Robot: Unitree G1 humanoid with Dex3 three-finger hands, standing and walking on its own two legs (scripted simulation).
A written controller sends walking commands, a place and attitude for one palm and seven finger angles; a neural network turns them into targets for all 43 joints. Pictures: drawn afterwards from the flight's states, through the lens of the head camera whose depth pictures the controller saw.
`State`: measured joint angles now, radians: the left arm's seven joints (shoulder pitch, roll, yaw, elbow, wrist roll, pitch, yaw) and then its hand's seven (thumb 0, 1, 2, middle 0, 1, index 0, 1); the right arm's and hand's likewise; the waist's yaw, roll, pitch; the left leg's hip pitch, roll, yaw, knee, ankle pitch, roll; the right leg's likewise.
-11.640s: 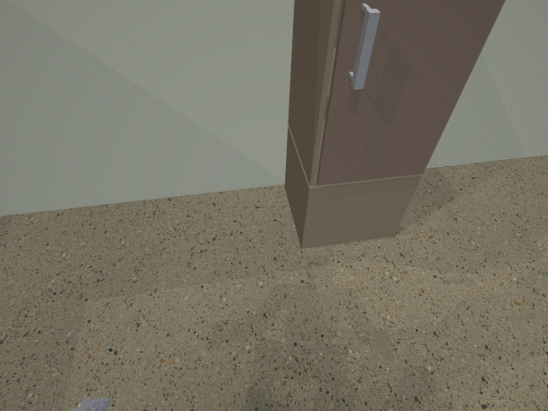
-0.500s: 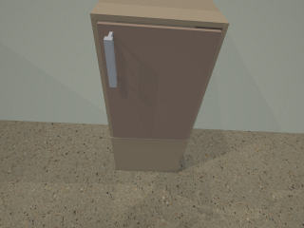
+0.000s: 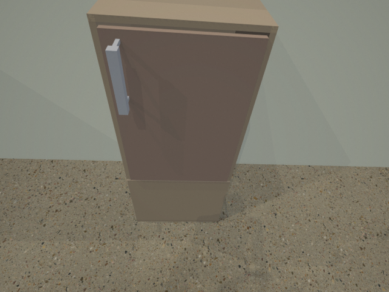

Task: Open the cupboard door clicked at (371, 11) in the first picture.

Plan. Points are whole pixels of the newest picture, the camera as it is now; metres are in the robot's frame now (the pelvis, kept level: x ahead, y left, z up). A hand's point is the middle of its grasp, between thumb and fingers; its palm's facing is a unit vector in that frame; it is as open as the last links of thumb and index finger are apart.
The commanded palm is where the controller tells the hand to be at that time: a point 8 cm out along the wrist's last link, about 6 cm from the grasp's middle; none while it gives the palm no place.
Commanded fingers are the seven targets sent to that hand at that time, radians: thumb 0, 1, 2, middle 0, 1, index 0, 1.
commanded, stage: come to a stop and stand still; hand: left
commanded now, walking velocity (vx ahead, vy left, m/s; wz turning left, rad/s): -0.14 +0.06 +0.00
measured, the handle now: (120, 78) +0.56 +0.23 +0.15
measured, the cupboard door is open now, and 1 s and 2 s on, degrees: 0 0 0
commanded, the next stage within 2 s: look again from close up in 0.94 s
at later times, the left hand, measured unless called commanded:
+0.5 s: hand out of the picture +0.03 +0.18 -0.17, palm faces +0.04 -0.98 -0.21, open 7.4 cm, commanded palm none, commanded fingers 0.00 0.90 0.90 -0.20 -0.30 -0.20 -0.30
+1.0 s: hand out of the picture -0.04 +0.22 -0.16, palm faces +0.05 -0.98 -0.21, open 7.4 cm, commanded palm none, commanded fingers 0.00 0.90 0.90 -0.20 -0.30 -0.20 -0.30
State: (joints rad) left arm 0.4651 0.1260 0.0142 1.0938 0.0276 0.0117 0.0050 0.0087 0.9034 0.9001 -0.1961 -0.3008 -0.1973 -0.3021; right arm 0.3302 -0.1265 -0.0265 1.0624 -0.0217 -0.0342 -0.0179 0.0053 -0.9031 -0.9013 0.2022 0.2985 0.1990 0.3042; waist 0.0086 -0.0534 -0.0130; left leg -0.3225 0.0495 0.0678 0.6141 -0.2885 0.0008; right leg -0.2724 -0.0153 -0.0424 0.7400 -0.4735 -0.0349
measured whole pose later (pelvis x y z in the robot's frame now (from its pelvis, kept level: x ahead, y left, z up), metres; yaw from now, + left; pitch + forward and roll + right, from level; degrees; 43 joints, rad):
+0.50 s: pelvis +0.00 +0.00 +0.01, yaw +0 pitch -1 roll -1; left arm 0.27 0.16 0.01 1.01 0.02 -0.01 0.05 0.01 0.91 0.90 -0.20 -0.30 -0.20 -0.30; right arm 0.22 -0.17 -0.03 1.01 -0.01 0.02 -0.02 0.01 -0.91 -0.90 0.20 0.30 0.20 0.30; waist 0.01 0.00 0.06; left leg -0.29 0.05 0.09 0.58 -0.27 0.01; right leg -0.24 -0.01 -0.08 0.55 -0.29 -0.02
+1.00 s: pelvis -0.02 +0.04 +0.01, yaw +1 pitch -1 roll +0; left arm 0.37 0.18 -0.01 1.02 0.02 0.01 0.03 0.01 0.90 0.90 -0.19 -0.30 -0.20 -0.30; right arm 0.27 -0.18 -0.01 1.00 -0.02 0.00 0.00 0.01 -0.91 -0.90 0.20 0.30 0.20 0.30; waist 0.01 0.00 0.01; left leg -0.29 -0.03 0.11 0.47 -0.18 0.07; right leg -0.26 -0.06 -0.04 0.49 -0.22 0.03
